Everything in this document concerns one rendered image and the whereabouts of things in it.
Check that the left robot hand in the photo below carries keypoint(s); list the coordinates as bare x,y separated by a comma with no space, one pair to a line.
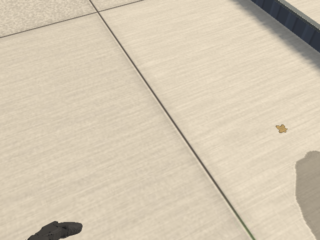
56,231

